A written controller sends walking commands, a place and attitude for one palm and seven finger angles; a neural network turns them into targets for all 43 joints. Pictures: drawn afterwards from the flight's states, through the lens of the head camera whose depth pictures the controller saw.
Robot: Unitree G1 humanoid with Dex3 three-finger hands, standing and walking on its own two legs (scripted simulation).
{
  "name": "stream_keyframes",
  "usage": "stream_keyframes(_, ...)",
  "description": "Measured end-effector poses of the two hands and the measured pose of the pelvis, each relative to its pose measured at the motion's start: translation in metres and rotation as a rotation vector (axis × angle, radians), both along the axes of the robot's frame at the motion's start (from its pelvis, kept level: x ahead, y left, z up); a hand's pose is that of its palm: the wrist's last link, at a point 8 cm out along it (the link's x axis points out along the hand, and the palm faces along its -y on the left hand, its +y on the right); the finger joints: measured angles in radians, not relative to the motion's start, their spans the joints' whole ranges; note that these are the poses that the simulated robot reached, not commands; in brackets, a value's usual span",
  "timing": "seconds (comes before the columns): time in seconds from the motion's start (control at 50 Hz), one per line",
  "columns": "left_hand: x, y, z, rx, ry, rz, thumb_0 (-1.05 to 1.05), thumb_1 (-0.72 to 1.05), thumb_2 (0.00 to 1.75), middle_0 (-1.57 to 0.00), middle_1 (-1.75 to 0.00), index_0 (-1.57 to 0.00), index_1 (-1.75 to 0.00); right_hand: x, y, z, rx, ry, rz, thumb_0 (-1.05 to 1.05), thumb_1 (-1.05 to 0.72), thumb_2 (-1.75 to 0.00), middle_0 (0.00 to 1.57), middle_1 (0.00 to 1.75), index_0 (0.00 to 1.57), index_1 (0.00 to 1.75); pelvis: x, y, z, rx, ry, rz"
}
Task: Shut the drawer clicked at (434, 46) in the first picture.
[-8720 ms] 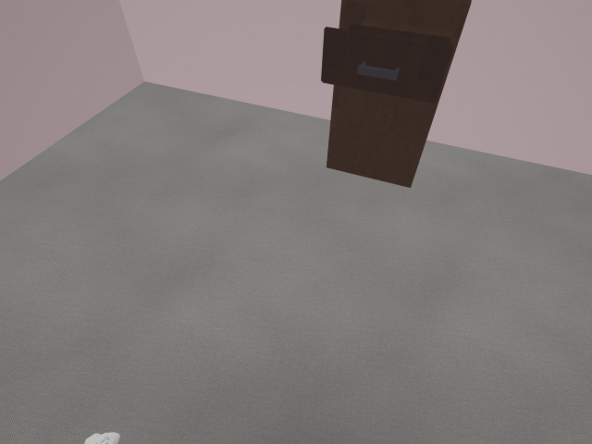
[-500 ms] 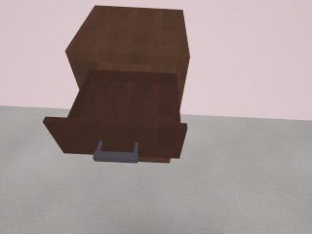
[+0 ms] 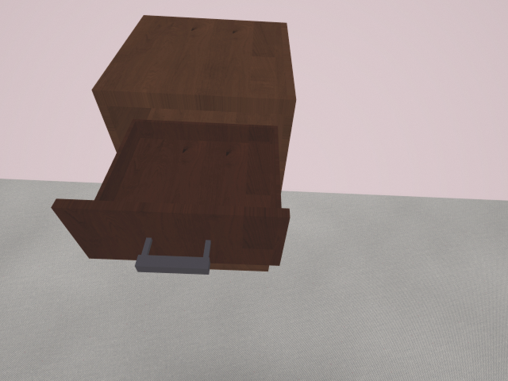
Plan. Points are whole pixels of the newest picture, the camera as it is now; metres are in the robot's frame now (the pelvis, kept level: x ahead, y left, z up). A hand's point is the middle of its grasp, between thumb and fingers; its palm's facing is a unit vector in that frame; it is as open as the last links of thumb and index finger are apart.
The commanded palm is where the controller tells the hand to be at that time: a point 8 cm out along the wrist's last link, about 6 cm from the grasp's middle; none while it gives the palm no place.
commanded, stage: look again from close up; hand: left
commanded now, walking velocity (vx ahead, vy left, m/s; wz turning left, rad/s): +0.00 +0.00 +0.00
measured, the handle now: (175, 254) +0.34 +0.17 -0.05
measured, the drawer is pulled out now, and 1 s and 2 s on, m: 0.30 0.30 0.30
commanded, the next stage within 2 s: shuffle to correct the standing spot in 0.12 s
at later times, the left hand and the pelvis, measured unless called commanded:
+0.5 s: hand out of the picture +0.00 +0.14 -0.18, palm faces +0.01 -0.99 -0.17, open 7.4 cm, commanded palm none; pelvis +0.03 -0.02 -0.01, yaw +0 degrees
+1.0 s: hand out of the picture +0.04 +0.15 -0.17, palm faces +0.02 -0.97 -0.23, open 7.4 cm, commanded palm none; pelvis +0.02 -0.03 +0.00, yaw +0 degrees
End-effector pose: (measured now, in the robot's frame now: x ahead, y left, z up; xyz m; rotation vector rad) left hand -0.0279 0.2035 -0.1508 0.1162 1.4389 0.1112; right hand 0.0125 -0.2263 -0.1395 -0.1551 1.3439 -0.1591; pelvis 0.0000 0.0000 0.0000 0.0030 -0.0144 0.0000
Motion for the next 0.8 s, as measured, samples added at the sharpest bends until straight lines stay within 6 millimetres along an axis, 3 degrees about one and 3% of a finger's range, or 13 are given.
stream_keyframes(0.2,0.024,-0.004,0.002,0.018,-0.038,-0.016,0.0,0.9,0.9,-0.2,-0.3,-0.2,-0.3,-0.01,-0.004,-0.002,0.017,0.042,-0.018,0.01,-0.92,-0.9,0.2,0.3,0.2,0.3,0.007,-0.01,0.001,0.004,0.002,-0.001)
stream_keyframes(0.44,0.024,-0.012,-0.001,0.018,0.016,-0.005,0.0,0.9,0.9,-0.2,-0.3,-0.2,-0.3,-0.011,-0.005,-0.009,0.045,0.097,-0.035,0.0,-0.91,-0.9,0.2,0.3,0.2,0.3,0.026,-0.021,-0.004,0.012,0.014,0.003)
stream_keyframes(0.62,0.03,-0.03,0.0,0.019,0.05,0.022,0.0,0.9,0.9,-0.2,-0.3,-0.2,-0.3,0.015,-0.015,-0.011,0.028,0.097,-0.025,0.01,-0.91,-0.9,0.2,0.3,0.2,0.3,0.047,-0.031,-0.005,0.014,0.019,0.003)
stream_keyframes(0.8,0.055,-0.029,0.001,0.035,-0.018,0.005,0.01,0.91,0.9,-0.2,-0.3,-0.2,-0.3,0.053,-0.035,-0.004,-0.01,-0.012,-0.013,0.01,-0.92,-0.9,0.2,0.3,0.2,0.3,0.041,-0.034,-0.003,0.023,0.021,-0.009)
